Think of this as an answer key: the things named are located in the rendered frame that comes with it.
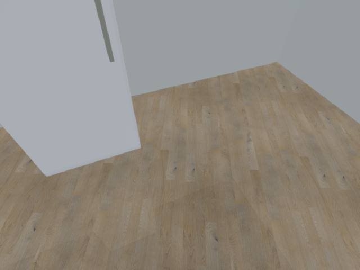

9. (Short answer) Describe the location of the fridge door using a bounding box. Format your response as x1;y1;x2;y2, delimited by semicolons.
0;0;138;174

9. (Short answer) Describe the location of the handle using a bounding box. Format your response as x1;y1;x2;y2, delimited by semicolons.
94;0;115;62

